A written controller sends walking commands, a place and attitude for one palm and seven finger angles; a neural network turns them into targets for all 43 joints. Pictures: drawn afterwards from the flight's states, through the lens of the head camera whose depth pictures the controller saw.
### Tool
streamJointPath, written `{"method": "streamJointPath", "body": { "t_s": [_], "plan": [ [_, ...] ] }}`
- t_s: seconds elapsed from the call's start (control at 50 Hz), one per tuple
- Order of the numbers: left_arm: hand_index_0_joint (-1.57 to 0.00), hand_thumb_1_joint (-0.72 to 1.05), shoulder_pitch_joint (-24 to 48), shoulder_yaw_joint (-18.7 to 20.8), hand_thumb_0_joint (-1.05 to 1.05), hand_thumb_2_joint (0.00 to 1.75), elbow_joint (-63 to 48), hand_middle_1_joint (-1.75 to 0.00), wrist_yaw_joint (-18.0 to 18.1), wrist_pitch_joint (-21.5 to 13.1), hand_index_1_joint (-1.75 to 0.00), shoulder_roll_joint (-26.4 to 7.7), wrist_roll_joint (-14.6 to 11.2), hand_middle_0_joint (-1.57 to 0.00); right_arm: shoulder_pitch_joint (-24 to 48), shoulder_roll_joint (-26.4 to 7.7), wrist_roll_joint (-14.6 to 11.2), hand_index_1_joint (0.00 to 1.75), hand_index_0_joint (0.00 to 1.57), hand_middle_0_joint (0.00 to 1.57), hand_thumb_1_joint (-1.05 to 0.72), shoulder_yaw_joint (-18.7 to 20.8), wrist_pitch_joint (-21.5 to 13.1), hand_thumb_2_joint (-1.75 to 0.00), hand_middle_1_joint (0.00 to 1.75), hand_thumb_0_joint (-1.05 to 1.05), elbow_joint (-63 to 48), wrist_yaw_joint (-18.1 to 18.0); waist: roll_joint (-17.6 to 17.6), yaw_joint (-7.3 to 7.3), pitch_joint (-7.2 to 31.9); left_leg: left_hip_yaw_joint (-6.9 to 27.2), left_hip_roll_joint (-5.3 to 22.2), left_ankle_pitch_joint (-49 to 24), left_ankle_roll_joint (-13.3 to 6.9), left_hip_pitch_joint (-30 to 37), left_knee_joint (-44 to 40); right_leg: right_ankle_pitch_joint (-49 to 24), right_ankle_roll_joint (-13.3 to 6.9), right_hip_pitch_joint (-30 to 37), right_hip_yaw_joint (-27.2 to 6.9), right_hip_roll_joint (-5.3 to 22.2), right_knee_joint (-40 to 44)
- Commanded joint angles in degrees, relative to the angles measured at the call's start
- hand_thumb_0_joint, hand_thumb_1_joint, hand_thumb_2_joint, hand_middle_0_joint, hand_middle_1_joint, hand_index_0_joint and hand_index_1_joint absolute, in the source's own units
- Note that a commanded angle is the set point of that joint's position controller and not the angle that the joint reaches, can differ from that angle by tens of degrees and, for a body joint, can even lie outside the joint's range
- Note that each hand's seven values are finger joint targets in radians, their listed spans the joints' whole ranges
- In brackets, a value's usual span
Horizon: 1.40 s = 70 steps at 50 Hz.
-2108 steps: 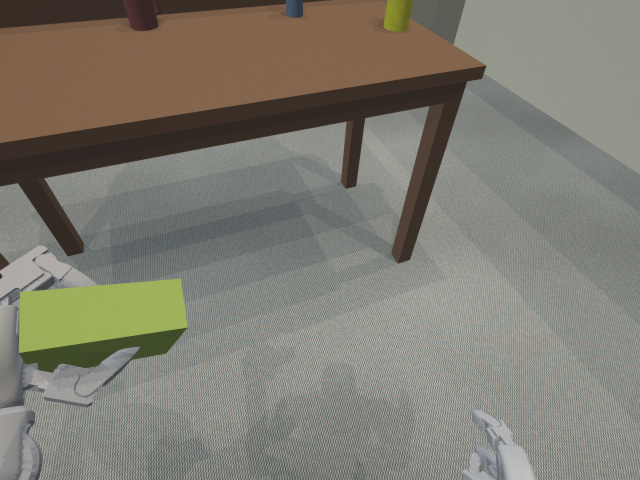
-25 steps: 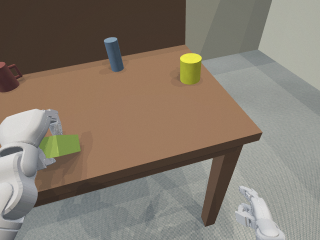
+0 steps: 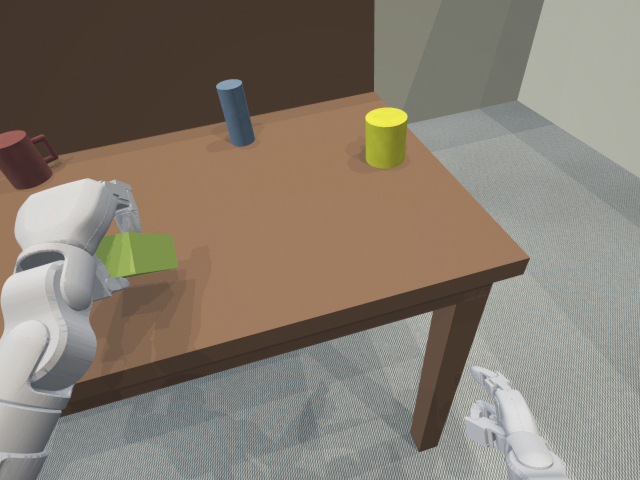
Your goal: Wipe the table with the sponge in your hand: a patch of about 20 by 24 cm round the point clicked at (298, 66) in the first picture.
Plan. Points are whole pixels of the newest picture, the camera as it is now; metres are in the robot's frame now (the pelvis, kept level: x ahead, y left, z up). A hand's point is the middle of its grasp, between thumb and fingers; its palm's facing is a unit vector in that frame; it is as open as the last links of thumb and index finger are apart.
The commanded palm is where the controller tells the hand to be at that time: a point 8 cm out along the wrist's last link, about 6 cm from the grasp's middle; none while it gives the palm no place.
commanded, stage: lift the sponge slowly off the table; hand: left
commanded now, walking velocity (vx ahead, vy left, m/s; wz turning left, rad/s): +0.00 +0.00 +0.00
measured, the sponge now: (120, 259) +0.30 +0.32 +0.14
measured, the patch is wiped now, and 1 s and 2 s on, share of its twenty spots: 1.00 1.00 1.00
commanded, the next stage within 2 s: bring the sponge back beside the body in 0.52 s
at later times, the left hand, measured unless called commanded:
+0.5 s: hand (95, 217) +0.29 +0.30 +0.23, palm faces +0.23 -0.05 -0.97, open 8.5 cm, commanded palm +0.23 +0.30 +0.29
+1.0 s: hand (92, 238) +0.26 +0.29 +0.22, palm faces +0.23 -0.07 -0.97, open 8.5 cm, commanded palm +0.20 +0.29 +0.29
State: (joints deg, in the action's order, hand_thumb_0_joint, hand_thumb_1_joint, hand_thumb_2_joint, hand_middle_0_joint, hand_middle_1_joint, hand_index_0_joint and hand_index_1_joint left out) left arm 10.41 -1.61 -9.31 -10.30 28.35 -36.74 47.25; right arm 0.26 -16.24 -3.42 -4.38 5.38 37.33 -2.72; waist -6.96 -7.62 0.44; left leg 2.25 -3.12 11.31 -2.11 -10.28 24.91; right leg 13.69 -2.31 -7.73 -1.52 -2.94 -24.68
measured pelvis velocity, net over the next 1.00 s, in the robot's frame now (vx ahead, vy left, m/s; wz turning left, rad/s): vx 0.01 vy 0.00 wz -0.01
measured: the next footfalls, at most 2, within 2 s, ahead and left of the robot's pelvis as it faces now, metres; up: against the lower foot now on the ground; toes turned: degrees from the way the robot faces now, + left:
none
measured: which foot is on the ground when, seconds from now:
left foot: down 0.00-1.00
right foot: down 0.00-1.00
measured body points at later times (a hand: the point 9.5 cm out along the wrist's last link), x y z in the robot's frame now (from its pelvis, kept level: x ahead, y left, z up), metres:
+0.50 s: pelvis +0.01 +0.00 +0.00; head +0.00 -0.05 +0.45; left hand +0.27 +0.29 +0.28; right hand +0.28 -0.18 -0.07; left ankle +0.03 +0.10 -0.74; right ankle +0.00 -0.10 -0.74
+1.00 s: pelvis +0.01 +0.00 +0.00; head -0.01 -0.05 +0.45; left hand +0.25 +0.28 +0.27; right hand +0.28 -0.18 -0.07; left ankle +0.03 +0.10 -0.74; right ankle +0.00 -0.10 -0.74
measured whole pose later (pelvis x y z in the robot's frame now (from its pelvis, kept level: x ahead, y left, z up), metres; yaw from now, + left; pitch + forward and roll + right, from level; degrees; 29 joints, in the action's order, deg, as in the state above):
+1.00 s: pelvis +0.01 +0.00 +0.00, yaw +0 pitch -3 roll +0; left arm 5.4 1.4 -22.2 -12.7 32.6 -39.2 43.8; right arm 1.4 -16.3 -3.6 -5.0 7.2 35.2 -2.2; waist -7.4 -9.0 1.0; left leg 1.9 -3.0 12.3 -2.0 -10.4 25.5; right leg 14.5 -2.4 -8.0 -1.9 -3.1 -25.3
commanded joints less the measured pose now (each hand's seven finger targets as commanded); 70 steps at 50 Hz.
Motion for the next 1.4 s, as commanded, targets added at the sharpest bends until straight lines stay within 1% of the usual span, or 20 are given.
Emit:
{"method": "streamJointPath", "body": {
  "t_s": [0.0,0.04,0.08,0.14,0.18,0.24,0.28,0.34,0.42,0.5,0.64,0.72,0.78,0.82,0.88,0.92,1.04,1.2,1.34,1.38],
  "plan": [
    [-1.2,0.1,20.04,9.28,0.0,1.3,-10.45,-1.6,1.32,-0.35,-1.6,-16.0,2.25,-1.2,14.35,-5.9,0.02,0.3,0.2,0.2,-0.9,2.15,-2.87,-0.9,0.3,0.0,-10.78,-0.5,2.23,-0.46,12.6,1.65,0.66,-7.77,0.19,3.17,-3.82,-6.1,-2.13,2.59,-2.57,0.67,4.24],
    [-1.2,0.1,20.42,9.73,0.0,1.3,-12.68,-1.6,1.38,-0.06,-1.6,-16.59,2.29,-1.2,14.45,-5.49,0.04,0.3,0.2,0.2,-0.9,1.84,-3.64,-0.9,0.3,0.0,-11.51,-0.47,1.58,-1.01,15.09,1.67,0.47,-9.53,0.12,3.55,-3.17,-7.24,-2.34,3.93,-2.39,0.87,3.19],
    [-1.2,0.1,21.13,7.91,0.0,1.3,-11.7,-1.6,1.04,-0.01,-1.6,-14.69,2.03,-1.2,14.29,-5.46,-0.06,0.3,0.2,0.2,-0.9,1.83,-3.15,-0.9,0.3,0.0,-10.91,-0.51,1.82,-0.19,13.17,1.83,0.7,-9.3,0.29,3.7,-3.78,-7.45,-2.18,2.91,-1.93,0.61,3.95],
    [-1.2,0.1,23.75,9.84,0.0,1.3,-13.52,-1.6,1.34,0.23,-1.6,-17.43,2.64,-1.2,14.27,-5.49,0.04,0.3,0.2,0.2,-0.9,1.67,-3.63,-0.9,0.3,0.0,-11.31,-0.57,1.44,-0.86,15.26,1.94,0.59,-10.45,0.26,4.12,-3.34,-7.89,-2.52,3.89,-2.47,0.7,3.26],
    [-1.2,0.1,22.67,8.29,0.0,1.3,-12.92,-1.6,1.15,0.33,-1.6,-15.16,2.09,-1.2,14.42,-5.32,-0.06,0.3,0.2,0.2,-0.9,1.75,-3.26,-0.9,0.3,0.0,-10.92,-0.45,1.95,-0.52,14.12,1.95,0.66,-11.04,0.37,4.35,-3.77,-9.03,-2.38,3.61,-2.01,0.54,3.71],
    [-1.2,0.1,23.77,10.2,0.0,1.3,-13.21,-1.6,1.21,1.08,-1.6,-17.45,2.24,-1.2,14.26,-5.39,0.07,0.3,0.2,0.2,-0.9,1.57,-3.43,-0.9,0.3,0.0,-11.19,-0.47,2.86,-1.2,15.89,1.76,0.64,-12.1,0.29,4.28,-3.25,-9.93,-2.5,4.52,-2.44,0.79,3.11],
    [-1.2,0.1,20.78,10.41,0.0,1.3,-11.68,-1.6,0.83,1.6,-1.6,-16.97,1.29,-1.2,14.41,-5.5,-0.05,0.3,0.2,0.2,-0.9,1.62,-2.65,-0.9,0.3,0.0,-10.86,-0.24,3.26,-1.07,13.66,1.75,0.68,-12.54,0.5,3.77,-3.38,-11.24,-2.35,4.06,-2.53,0.69,3.54],
    [-1.2,0.1,20.99,11.38,0.0,1.3,-15.05,-1.6,0.44,2.3,-1.6,-17.94,0.91,-1.2,14.72,-5.28,-0.07,0.3,0.2,0.2,-0.9,1.45,-2.75,-0.9,0.3,0.0,-11.95,-0.09,3.2,-1.72,16.84,1.53,0.58,-14.45,0.32,4.1,-2.6,-13.38,-2.31,5.62,-2.65,1.0,2.5],
    [-1.2,0.1,19.26,10.92,0.0,1.3,-15.6,-1.6,-0.57,3.35,-1.6,-16.89,0.04,-1.2,15.91,-5.27,-0.62,0.3,0.2,0.2,-0.9,1.31,-2.15,-0.9,0.3,0.0,-12.29,0.06,1.75,-0.95,15.09,1.57,0.94,-14.45,0.43,4.64,-2.56,-13.39,-2.39,3.89,-3.56,0.25,2.99],
    [-1.2,0.1,17.38,10.0,0.0,1.3,-13.54,-1.6,-1.37,3.67,-1.6,-16.37,0.02,-1.2,14.44,-5.61,-0.36,0.3,0.2,0.2,-0.9,1.39,-1.44,-0.9,0.3,0.0,-11.78,-0.15,4.57,-0.7,12.89,1.1,0.93,-13.49,0.24,3.7,-2.42,-13.29,-1.66,2.68,-2.19,0.85,3.25],
    [-1.2,0.1,22.35,11.93,0.0,1.3,-19.96,-1.6,-0.53,3.26,-1.6,-20.13,1.66,-1.2,14.91,-5.26,-0.08,0.3,0.2,0.2,-0.9,1.16,-2.39,-0.9,0.3,0.0,-13.04,-0.39,1.08,-1.61,18.98,1.43,0.21,-16.12,0.06,5.18,-1.39,-14.75,-2.3,6.05,-3.08,1.13,1.45],
    [-1.2,0.1,17.53,12.66,0.0,1.3,-20.49,-1.6,-0.53,3.25,-1.6,-18.88,0.68,-1.2,16.35,-5.02,-0.34,0.3,0.2,0.2,-0.9,1.33,-2.29,-0.9,0.3,0.0,-12.81,-0.05,0.54,-1.53,16.7,1.94,0.6,-15.74,0.15,5.49,-1.76,-14.48,-2.69,4.78,-4.51,0.05,2.35],
    [-1.2,0.1,13.42,12.39,0.0,1.3,-19.47,-1.6,-0.66,3.26,-1.6,-17.45,-0.06,-1.2,14.93,-5.01,-0.1,0.3,0.2,0.2,-0.9,1.38,-1.43,-0.9,0.3,0.0,-12.47,0.32,3.83,-1.6,14.99,1.32,0.69,-16.08,0.4,4.33,-1.72,-15.44,-1.92,4.55,-2.61,0.77,2.27],
    [-1.2,0.1,11.85,13.27,0.0,1.3,-22.26,-1.6,-0.58,3.55,-1.6,-17.64,-0.85,-1.2,16.9,-4.83,-0.49,0.3,0.2,0.2,-0.9,1.24,-1.69,-0.9,0.3,0.0,-13.41,0.43,1.52,-1.78,14.97,1.67,0.82,-15.02,0.29,4.89,-1.62,-13.99,-2.39,3.67,-4.64,0.11,2.54],
    [-1.2,0.1,10.05,12.56,0.0,1.3,-20.01,-1.6,-0.39,3.62,-1.6,-16.56,-1.46,-1.2,15.07,-5.03,-0.25,0.3,0.2,0.2,-0.9,1.34,-1.14,-0.9,0.3,0.0,-12.84,0.34,4.5,-1.54,12.25,1.39,1.0,-13.76,0.42,3.63,-2.0,-12.73,-1.7,2.58,-2.89,0.67,2.95],
    [-1.2,0.1,10.25,14.16,0.0,1.3,-21.67,-1.6,-0.22,3.76,-1.6,-18.24,-1.34,-1.2,16.6,-5.11,-0.47,0.3,0.2,0.2,-0.9,1.2,-1.54,-0.9,0.3,0.0,-13.33,0.23,4.22,-1.54,12.88,1.67,1.08,-12.59,0.27,4.04,-1.76,-11.3,-2.1,2.19,-5.22,0.03,3.21],
    [-1.2,0.1,12.05,13.59,0.0,1.3,-26.65,-1.6,0.6,3.38,-1.6,-18.41,-0.8,-1.2,15.83,-4.67,0.06,0.3,0.2,0.2,-0.9,1.16,-2.23,-0.9,0.3,0.0,-13.87,-0.15,1.4,-2.15,15.69,1.47,0.52,-13.53,0.17,4.83,-1.14,-11.21,-1.98,3.6,-3.95,0.86,2.09],
    [-1.2,0.1,9.08,13.31,0.0,1.3,-23.25,-1.6,1.32,3.28,-1.6,-17.18,-1.28,-1.2,16.02,-4.65,0.05,0.3,0.2,0.2,-0.9,1.15,-1.73,-0.9,0.3,0.0,-12.7,-0.58,2.73,-1.69,9.71,1.52,0.88,-8.85,0.55,3.97,-2.54,-5.61,-1.79,0.42,-4.25,0.42,4.36],
    [-1.2,0.1,6.83,14.2,0.0,1.3,-28.36,-1.6,1.61,3.5,-1.6,-17.23,-1.86,-1.2,17.03,-4.29,0.16,0.3,0.2,0.2,-0.9,0.89,-2.44,-0.9,0.3,0.0,-14.16,-0.3,2.1,-2.71,13.47,1.44,0.61,-9.58,0.38,4.1,-1.66,-6.41,-1.92,2.47,-5.1,0.7,3.22],
    [-1.2,0.1,2.84,13.7,0.0,1.3,-26.01,-1.6,1.41,3.5,-1.6,-15.55,-2.61,-1.2,16.61,-4.34,0.08,0.3,0.2,0.2,-0.9,0.99,-1.79,-0.9,0.3,0.0,-13.46,-0.21,3.89,-2.11,10.15,1.33,0.85,-8.56,0.56,3.57,-2.09,-5.49,-1.58,1.0,-4.65,0.47,4.25]
  ]
}}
